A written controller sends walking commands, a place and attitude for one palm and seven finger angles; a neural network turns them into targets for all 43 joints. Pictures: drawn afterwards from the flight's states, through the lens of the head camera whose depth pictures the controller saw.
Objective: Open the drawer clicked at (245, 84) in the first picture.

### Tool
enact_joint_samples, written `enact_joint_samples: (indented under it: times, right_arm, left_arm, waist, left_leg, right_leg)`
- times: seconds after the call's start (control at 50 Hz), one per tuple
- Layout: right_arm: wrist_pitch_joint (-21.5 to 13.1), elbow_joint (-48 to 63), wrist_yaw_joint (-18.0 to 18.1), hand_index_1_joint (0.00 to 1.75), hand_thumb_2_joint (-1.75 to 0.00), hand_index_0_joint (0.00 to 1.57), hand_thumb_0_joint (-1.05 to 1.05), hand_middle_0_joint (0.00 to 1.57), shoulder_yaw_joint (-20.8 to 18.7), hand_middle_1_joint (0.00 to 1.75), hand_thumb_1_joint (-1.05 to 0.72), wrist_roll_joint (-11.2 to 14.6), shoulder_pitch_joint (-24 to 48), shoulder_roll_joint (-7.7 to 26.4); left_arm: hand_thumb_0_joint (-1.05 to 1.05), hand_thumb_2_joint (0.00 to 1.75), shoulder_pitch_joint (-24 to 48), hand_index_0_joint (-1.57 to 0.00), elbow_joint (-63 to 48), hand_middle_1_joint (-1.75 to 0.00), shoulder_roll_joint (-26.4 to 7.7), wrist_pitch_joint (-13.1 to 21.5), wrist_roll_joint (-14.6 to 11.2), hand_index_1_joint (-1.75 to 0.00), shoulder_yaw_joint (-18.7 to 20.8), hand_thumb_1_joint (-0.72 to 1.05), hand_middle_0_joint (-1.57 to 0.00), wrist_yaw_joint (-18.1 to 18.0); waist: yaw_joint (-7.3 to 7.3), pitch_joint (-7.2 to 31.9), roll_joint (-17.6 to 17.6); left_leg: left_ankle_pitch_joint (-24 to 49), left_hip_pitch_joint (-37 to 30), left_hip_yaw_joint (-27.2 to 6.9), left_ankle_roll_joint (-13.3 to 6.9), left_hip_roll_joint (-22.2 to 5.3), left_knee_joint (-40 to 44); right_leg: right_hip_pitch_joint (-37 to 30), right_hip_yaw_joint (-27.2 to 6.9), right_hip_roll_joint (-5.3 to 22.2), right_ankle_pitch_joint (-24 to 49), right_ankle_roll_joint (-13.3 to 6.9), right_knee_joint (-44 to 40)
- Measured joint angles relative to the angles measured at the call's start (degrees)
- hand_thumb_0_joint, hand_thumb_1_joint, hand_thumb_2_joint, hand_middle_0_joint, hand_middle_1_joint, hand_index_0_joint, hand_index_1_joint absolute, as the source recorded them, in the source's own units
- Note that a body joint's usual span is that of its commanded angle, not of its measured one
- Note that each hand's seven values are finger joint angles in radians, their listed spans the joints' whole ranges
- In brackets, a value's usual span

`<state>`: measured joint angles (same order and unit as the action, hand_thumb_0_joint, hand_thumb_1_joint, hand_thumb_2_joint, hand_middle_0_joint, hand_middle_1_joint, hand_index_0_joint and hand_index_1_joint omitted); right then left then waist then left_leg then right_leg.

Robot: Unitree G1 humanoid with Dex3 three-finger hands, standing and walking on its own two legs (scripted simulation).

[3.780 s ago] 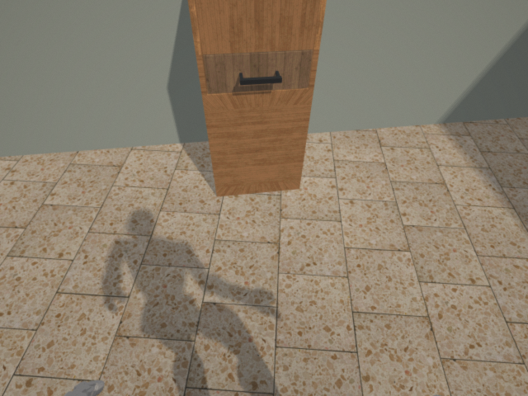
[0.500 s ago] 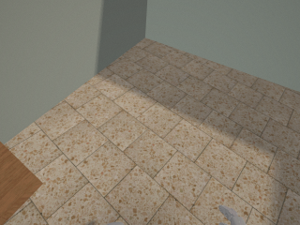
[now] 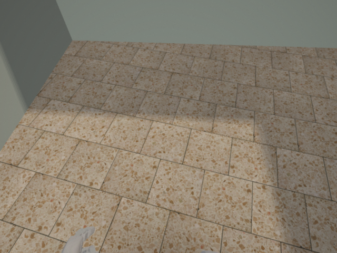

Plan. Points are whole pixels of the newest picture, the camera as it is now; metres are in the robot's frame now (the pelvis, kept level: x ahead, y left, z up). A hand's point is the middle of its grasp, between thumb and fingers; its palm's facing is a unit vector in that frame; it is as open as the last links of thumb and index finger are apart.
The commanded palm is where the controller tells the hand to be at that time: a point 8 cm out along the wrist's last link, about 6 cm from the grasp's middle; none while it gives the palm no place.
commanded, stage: turn to face it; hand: left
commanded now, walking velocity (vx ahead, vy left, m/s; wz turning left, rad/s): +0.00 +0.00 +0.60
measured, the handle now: out of the picture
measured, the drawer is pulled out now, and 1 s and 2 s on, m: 0.00 0.00 0.00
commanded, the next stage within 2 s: none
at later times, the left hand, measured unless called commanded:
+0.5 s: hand out of the picture +0.06 +0.23 -0.16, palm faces +0.18 -0.97 -0.17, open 7.4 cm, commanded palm none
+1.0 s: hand out of the picture -0.03 +0.18 -0.12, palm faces +0.46 -0.83 -0.30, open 7.4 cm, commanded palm none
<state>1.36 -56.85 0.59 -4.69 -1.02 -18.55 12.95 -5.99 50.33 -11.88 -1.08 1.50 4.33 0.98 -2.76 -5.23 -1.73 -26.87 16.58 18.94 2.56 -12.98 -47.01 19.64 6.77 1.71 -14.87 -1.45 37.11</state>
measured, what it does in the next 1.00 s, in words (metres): steps on the spot, turning left: left foot, then right foot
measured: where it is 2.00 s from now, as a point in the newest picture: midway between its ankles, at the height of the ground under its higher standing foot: outside the picture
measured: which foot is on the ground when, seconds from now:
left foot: up 0.00-0.30, down 0.32-0.82, up 0.84-1.00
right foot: down 0.00-0.34, up 0.36-0.80, down 0.82-1.00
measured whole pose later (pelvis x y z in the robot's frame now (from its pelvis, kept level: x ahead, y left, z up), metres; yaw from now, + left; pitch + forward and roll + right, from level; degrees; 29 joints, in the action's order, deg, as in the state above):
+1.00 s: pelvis -0.01 -0.04 +0.02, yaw +28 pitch +0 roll +2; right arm 4.6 -52.6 -1.6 -6.3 -1.4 -11.0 16.1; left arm -13.1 51.4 -10.9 -1.1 1.1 2.4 -1.4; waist -1.2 -2.9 -2.1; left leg -19.9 32.1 -0.6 3.6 0.4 -64.9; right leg 10.5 7.3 4.1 -17.2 -1.0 27.9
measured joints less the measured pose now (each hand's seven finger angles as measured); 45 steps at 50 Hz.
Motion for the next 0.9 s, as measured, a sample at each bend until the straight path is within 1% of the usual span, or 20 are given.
enact_joint_samples:
  times: [0.04, 0.06, 0.1, 0.14, 0.2, 0.26, 0.3, 0.32, 0.34, 0.36, 0.4, 0.46, 0.5, 0.6, 0.74, 0.8, 0.82, 0.84, 0.86, 0.9]
  right_arm:
    - [1.37, -0.35, 0.54, 0.30, -0.90, 0.20, 0.00, 0.19, 0.17, 0.30, -0.92, 0.25, 0.70, 0.43]
    - [1.78, -0.53, 0.73, 0.30, -0.90, 0.20, 0.00, 0.19, 0.27, 0.30, -0.92, 0.23, 1.17, 0.46]
    - [1.98, -0.67, 0.87, 0.30, -0.90, 0.20, 0.00, 0.19, 0.59, 0.30, -0.92, 0.03, 1.99, 0.32]
    - [1.67, -0.66, 0.88, 0.30, -0.90, 0.20, 0.00, 0.19, 1.03, 0.30, -0.92, 0.02, 2.39, -0.20]
    - [1.10, -0.97, 0.68, 0.30, -0.90, 0.20, 0.00, 0.19, 1.75, 0.30, -0.92, 0.25, 2.00, -1.51]
    - [1.19, -1.74, 0.22, 0.30, -0.90, 0.20, 0.00, 0.19, 2.33, 0.30, -0.91, 0.38, 1.67, -3.04]
    - [1.21, -1.86, -0.14, 0.30, -0.90, 0.20, 0.00, 0.19, 2.55, 0.30, -0.91, 0.34, 1.51, -3.95]
    - [1.12, -1.74, -0.34, 0.30, -0.90, 0.20, 0.00, 0.19, 2.59, 0.30, -0.91, 0.30, 1.35, -4.24]
    - [1.02, -1.79, -0.49, 0.30, -0.90, 0.20, 0.00, 0.19, 2.57, 0.30, -0.91, 0.21, 1.51, -4.83]
    - [0.96, -1.60, -0.53, 0.30, -0.90, 0.20, 0.00, 0.19, 2.60, 0.30, -0.92, -0.06, 1.73, -5.27]
    - [0.43, -1.08, -0.23, 0.30, -0.90, 0.20, 0.01, 0.20, 2.40, 0.30, -0.92, -0.43, 2.20, -5.44]
    - [-0.31, -0.22, 0.12, 0.30, -0.90, 0.21, 0.01, 0.20, 2.11, 0.30, -0.93, -0.39, 2.62, -5.22]
    - [-0.49, 0.15, 0.21, 0.30, -0.90, 0.21, 0.01, 0.20, 1.94, 0.30, -0.92, -0.30, 2.94, -4.77]
    - [-0.24, 1.04, 0.07, 0.30, -0.90, 0.21, 0.00, 0.20, 1.14, 0.30, -0.92, -0.16, 3.91, -2.98]
    - [1.10, 2.33, -0.55, 0.30, -0.90, 0.21, 0.00, 0.20, -0.09, 0.30, -0.91, -0.38, 5.55, -0.07]
    - [1.97, 3.03, -0.89, 0.30, -0.90, 0.21, 0.00, 0.20, -0.73, 0.30, -0.91, -0.41, 6.10, 1.08]
    - [2.32, 3.45, -1.01, 0.30, -0.90, 0.21, 0.00, 0.20, -0.98, 0.30, -0.91, -0.29, 6.05, 1.34]
    - [2.67, 3.64, -1.04, 0.30, -0.90, 0.21, 0.00, 0.20, -1.33, 0.30, -0.91, -0.14, 6.36, 1.72]
    - [2.98, 3.70, -1.07, 0.30, -0.90, 0.21, 0.00, 0.20, -1.62, 0.30, -0.91, -0.24, 6.57, 2.18]
    - [3.52, 3.72, -1.43, 0.30, -0.90, 0.20, 0.00, 0.19, -1.95, 0.30, -0.91, -0.51, 6.83, 2.87]
  left_arm:
    - [0.01, 0.90, 0.55, -0.19, -0.16, -0.30, 0.28, 0.69, -0.51, -0.30, -0.48, 0.91, -0.20, -0.64]
    - [0.01, 0.90, 0.49, -0.20, -0.05, -0.30, 0.45, 0.71, -0.58, -0.30, -0.63, 0.91, -0.20, -1.02]
    - [0.01, 0.90, 0.15, -0.20, 0.69, -0.30, 0.86, 0.55, -0.55, -0.30, -1.04, 0.91, -0.20, -1.64]
    - [0.01, 0.90, -0.20, -0.20, 1.79, -0.30, 1.30, 0.55, -0.39, -0.30, -1.60, 0.91, -0.20, -1.97]
    - [0.01, 0.90, -0.38, -0.20, 3.30, -0.30, 2.18, 0.63, -0.26, -0.30, -2.48, 0.91, -0.20, -2.04]
    - [0.01, 0.90, -0.45, -0.20, 3.92, -0.30, 3.13, 0.66, -0.27, -0.30, -2.89, 0.91, -0.20, -1.99]
    - [0.01, 0.90, -0.66, -0.20, 4.00, -0.30, 3.50, 0.48, -0.42, -0.30, -2.83, 0.91, -0.20, -2.05]
    - [0.01, 0.90, -0.91, -0.20, 3.95, -0.30, 3.62, 0.29, -0.56, -0.30, -2.72, 0.91, -0.21, -2.06]
    - [0.01, 0.90, -1.12, -0.20, 3.98, -0.30, 3.37, -0.02, -0.70, -0.30, -2.44, 0.91, -0.21, -2.06]
    - [0.01, 0.90, -1.50, -0.20, 3.96, -0.30, 3.11, -0.45, -0.86, -0.30, -2.04, 0.91, -0.21, -2.13]
    - [0.01, 0.90, -2.43, -0.20, 4.32, -0.30, 2.63, -1.37, -0.76, -0.30, -1.32, 0.91, -0.21, -2.32]
    - [0.01, 0.90, -3.40, -0.20, 5.27, -0.30, 1.63, -1.89, -0.61, -0.30, -0.30, 0.91, -0.20, -2.06]
    - [0.01, 0.90, -4.01, -0.20, 5.50, -0.30, 0.92, -1.94, -0.65, -0.30, 0.16, 0.91, -0.20, -1.96]
    - [0.01, 0.90, -4.62, -0.19, 5.33, -0.30, -0.60, -2.22, -0.77, -0.30, 0.87, 0.91, -0.20, -2.05]
    - [0.01, 0.90, -3.10, -0.19, 3.24, -0.30, -1.09, -2.07, -1.03, -0.30, 0.69, 0.91, -0.20, -2.19]
    - [0.01, 0.90, -3.08, -0.19, 1.75, -0.30, -0.71, -1.40, -1.24, -0.30, 0.22, 0.91, -0.20, -2.12]
    - [0.01, 0.90, -3.60, -0.19, 1.01, -0.30, -0.77, -0.97, -1.12, -0.30, 0.03, 0.91, -0.20, -2.08]
    - [0.01, 0.90, -3.89, -0.19, 0.66, -0.30, -0.51, -0.54, -0.73, -0.30, -0.14, 0.91, -0.20, -2.19]
    - [0.01, 0.90, -4.22, -0.20, 0.52, -0.30, -0.11, -0.52, -0.57, -0.30, -0.56, 0.91, -0.20, -2.32]
    - [0.01, 0.90, -5.34, -0.20, 0.47, -0.30, 0.47, -0.67, -0.54, -0.30, -1.15, 0.91, -0.20, -2.37]
  waist:
    - [-0.14, -0.49, -0.84]
    - [-0.10, -0.38, -0.99]
    - [-0.36, 0.34, -1.25]
    - [-0.80, 1.32, -1.21]
    - [-1.13, 2.72, -0.88]
    - [-0.56, 3.36, -0.16]
    - [-0.17, 3.35, 0.49]
    - [-0.02, 3.38, 0.68]
    - [0.12, 3.33, 1.79]
    - [0.52, 3.25, 2.72]
    - [0.75, 2.95, 3.25]
    - [0.87, 2.29, 3.28]
    - [1.14, 1.98, 3.11]
    - [1.33, 1.72, 2.14]
    - [0.68, 2.03, 0.23]
    - [0.74, 2.66, -0.57]
    - [0.98, 3.20, -0.36]
    - [1.40, 3.18, -0.63]
    - [1.52, 3.10, -1.18]
    - [1.78, 3.31, -1.53]
  left_leg:
    - [-4.02, 5.16, -7.87, 0.99, 1.94, -11.26]
    - [-3.47, 7.10, -10.53, 1.20, 2.92, -15.10]
    - [-0.41, 9.81, -13.88, 1.44, 4.27, -18.55]
    - [2.09, 10.74, -15.51, 1.42, 5.30, -17.10]
    - [3.77, 8.84, -16.03, 1.06, 6.43, -8.59]
    - [4.52, 5.68, -15.02, 0.76, 7.39, -0.35]
    - [7.36, 3.19, -13.75, 0.55, 7.96, 5.33]
    - [8.98, 1.88, -13.27, -0.35, 8.17, 8.32]
    - [8.41, 1.99, -13.19, -2.30, 9.10, 8.67]
    - [8.00, 2.57, -13.17, -3.80, 9.88, 8.19]
    - [8.47, 3.20, -13.43, -5.46, 10.67, 8.84]
    - [11.60, 2.60, -14.48, -5.95, 11.78, 13.19]
    - [13.63, 2.01, -15.31, -6.14, 12.41, 16.22]
    - [16.92, 1.83, -18.04, -6.03, 13.62, 20.09]
    - [19.20, 4.07, -23.23, -4.65, 15.46, 20.00]
    - [19.92, 5.49, -25.57, -3.39, 16.60, 19.21]
    - [19.04, 6.62, -25.96, -2.94, 17.33, 17.81]
    - [14.19, 8.35, -25.97, -2.18, 17.64, 13.99]
    - [9.03, 10.38, -25.38, -1.71, 17.68, 8.19]
    - [5.11, 13.97, -23.29, -1.17, 17.19, -4.22]
  right_leg:
    - [-0.11, -0.54, -0.70, -2.95, -0.88, 1.23]
    - [-0.70, -0.97, -0.99, -3.33, -0.93, 0.48]
    - [-2.20, -1.55, -1.39, -2.34, -0.40, -2.19]
    - [-3.66, -1.68, -1.42, -1.20, -0.37, -4.66]
    - [-5.75, -0.77, -1.03, -0.73, -0.16, -6.92]
    - [-6.93, 0.92, -0.40, -1.47, 0.50, -6.85]
    - [-6.95, 2.43, 0.29, -2.73, 1.20, -5.19]
    - [-6.57, 3.28, 0.66, -3.67, 1.66, -3.72]
    - [-5.85, 3.73, 1.77, -4.73, 2.16, -1.93]
    - [-4.51, 3.21, 2.39, -7.43, 2.86, 0.81]
    - [-0.24, 0.28, 1.83, -13.20, 3.59, 10.89]
    - [4.69, -2.85, 1.18, -11.92, 4.30, 22.07]
    - [5.98, -4.02, 1.24, -10.48, 4.86, 23.59]
    - [5.68, -5.84, 1.39, -9.68, 5.82, 19.69]
    - [1.44, -6.77, -0.14, -10.34, 5.30, 9.57]
    - [-2.98, -6.21, -1.15, -7.95, 4.39, 0.32]
    - [-5.11, -5.98, -0.90, -6.78, 3.39, -4.95]
    - [-5.27, -5.50, -0.77, -3.41, 2.15, -6.11]
    - [-5.32, -4.55, -0.59, -2.78, 1.34, -5.55]
    - [-6.42, -2.94, 0.20, -3.09, 0.71, -6.18]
